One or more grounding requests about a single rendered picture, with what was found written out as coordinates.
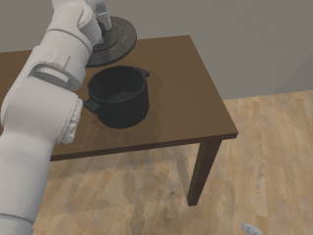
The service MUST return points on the robot left hand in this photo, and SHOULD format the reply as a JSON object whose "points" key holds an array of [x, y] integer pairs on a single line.
{"points": [[103, 15]]}

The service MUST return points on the robot left upper arm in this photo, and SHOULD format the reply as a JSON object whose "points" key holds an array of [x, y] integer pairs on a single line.
{"points": [[41, 116]]}

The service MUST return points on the knob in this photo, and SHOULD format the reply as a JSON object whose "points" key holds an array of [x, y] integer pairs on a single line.
{"points": [[102, 28]]}

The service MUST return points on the robot left forearm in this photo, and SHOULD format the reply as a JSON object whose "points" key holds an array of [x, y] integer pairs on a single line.
{"points": [[64, 51]]}

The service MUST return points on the lid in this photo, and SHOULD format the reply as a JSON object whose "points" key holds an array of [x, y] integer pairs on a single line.
{"points": [[118, 43]]}

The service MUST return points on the robot right hand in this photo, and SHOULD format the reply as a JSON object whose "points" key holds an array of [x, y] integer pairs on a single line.
{"points": [[250, 229]]}

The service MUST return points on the table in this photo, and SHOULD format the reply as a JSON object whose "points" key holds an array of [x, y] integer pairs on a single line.
{"points": [[184, 107]]}

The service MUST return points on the pot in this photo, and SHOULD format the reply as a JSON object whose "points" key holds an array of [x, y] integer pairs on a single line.
{"points": [[119, 96]]}

